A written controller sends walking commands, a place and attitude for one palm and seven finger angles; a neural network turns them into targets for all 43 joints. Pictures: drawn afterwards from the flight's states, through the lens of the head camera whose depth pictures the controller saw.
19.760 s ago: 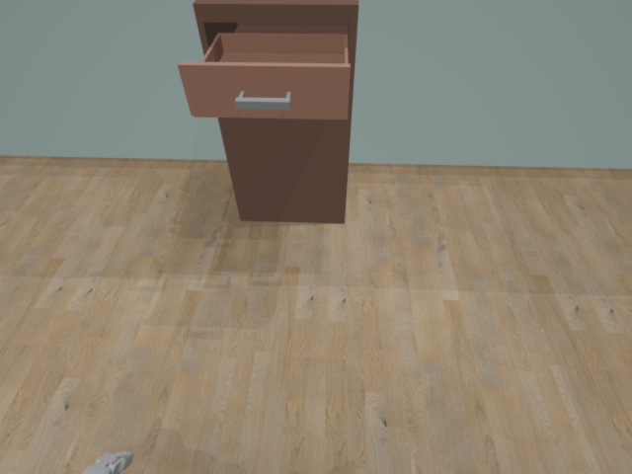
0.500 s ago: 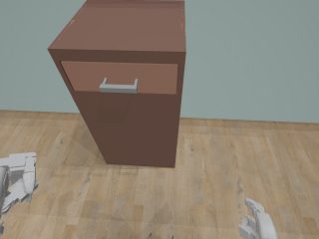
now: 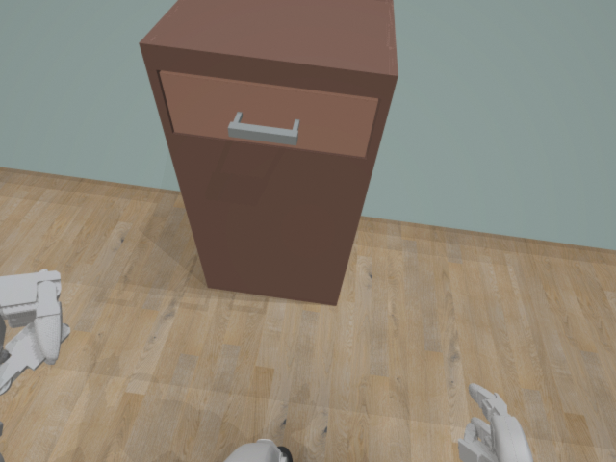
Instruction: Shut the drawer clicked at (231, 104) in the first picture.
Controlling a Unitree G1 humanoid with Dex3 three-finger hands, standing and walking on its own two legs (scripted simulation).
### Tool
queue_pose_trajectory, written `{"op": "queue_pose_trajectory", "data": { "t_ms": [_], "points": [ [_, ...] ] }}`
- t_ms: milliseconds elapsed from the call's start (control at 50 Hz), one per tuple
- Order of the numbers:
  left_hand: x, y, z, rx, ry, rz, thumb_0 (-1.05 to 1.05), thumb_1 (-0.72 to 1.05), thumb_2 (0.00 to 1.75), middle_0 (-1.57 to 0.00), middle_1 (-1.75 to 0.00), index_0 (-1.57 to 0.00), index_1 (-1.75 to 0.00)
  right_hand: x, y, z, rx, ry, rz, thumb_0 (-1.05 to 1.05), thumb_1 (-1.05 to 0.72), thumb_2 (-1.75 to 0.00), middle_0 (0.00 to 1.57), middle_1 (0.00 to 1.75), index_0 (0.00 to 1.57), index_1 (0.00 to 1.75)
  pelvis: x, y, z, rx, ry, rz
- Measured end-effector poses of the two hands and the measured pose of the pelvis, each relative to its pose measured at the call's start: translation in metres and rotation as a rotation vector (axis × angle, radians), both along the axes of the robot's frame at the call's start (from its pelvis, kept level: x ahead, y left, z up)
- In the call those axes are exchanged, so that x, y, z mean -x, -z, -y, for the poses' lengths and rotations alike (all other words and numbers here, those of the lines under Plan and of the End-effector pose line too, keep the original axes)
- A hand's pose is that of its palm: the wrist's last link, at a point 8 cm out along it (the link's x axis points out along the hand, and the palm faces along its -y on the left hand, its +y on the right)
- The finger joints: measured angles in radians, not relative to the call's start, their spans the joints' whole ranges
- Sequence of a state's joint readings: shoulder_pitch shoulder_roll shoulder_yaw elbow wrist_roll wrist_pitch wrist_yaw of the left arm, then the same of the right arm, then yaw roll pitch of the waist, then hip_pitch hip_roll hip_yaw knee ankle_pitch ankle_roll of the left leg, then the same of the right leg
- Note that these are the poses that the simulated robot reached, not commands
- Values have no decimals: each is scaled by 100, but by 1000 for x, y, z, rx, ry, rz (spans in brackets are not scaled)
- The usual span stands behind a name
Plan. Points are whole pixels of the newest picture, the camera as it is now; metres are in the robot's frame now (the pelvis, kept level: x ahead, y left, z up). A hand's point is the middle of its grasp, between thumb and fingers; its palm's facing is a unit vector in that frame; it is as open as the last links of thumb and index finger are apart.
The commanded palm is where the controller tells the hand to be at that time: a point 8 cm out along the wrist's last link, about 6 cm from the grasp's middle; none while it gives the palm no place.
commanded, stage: step back with the hand held close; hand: left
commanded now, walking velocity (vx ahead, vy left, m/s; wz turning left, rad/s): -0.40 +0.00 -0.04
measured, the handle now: (265, 127) +0.71 +0.14 +0.01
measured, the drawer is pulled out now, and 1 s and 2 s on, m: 0.00 0.00 0.00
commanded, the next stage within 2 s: stop stepping back and stand still in 0.32 s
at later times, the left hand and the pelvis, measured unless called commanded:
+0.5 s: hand out of the picture +0.11 +0.24 +0.19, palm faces +0.21 -0.88 -0.43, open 3.2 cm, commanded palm +0.05 +0.29 +0.19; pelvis -0.11 +0.03 -0.01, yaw -5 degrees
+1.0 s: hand out of the picture -0.06 +0.28 +0.21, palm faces +0.24 -0.87 -0.44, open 3.3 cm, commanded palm -0.10 +0.34 +0.19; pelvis -0.25 +0.07 +0.02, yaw -4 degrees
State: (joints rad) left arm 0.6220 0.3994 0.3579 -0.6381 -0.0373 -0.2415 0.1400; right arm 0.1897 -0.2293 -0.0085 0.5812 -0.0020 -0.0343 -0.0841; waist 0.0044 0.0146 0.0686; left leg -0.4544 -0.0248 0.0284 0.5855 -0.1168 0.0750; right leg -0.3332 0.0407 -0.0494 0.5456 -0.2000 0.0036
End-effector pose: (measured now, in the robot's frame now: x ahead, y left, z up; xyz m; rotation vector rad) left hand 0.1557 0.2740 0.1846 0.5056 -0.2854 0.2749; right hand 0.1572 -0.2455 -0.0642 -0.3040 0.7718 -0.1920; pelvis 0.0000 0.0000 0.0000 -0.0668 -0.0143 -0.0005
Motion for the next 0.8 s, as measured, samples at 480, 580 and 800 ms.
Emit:
{"op": "queue_pose_trajectory", "data": {
  "t_ms": [480, 580, 800],
  "points": [
    [69, -18, -7, -46, 215, 155, 1, 88, 90, -141, -159, -141, -160, 105, 5, -41, -48, 36, 77, 1, -90, -90, 21, 30, 20, 30, 101, 12, -26, 17, 96, -7],
    [110, -19, -26, -57, 156, 106, 1, 88, 90, -141, -159, -141, -160, 158, 2, -38, -42, 53, 58, 1, -90, -90, 21, 30, 20, 30, 143, 8, -31, 30, 10, 5],
    [185, 12, -81, 92, -38, 85, 1, 88, 90, -142, -159, -141, -160, 233, -7, -58, 43, 67, 22, 1, -90, -90, 20, 30, 20, 30, 196, 2, -67, -27, 63, 20]
  ]
}}
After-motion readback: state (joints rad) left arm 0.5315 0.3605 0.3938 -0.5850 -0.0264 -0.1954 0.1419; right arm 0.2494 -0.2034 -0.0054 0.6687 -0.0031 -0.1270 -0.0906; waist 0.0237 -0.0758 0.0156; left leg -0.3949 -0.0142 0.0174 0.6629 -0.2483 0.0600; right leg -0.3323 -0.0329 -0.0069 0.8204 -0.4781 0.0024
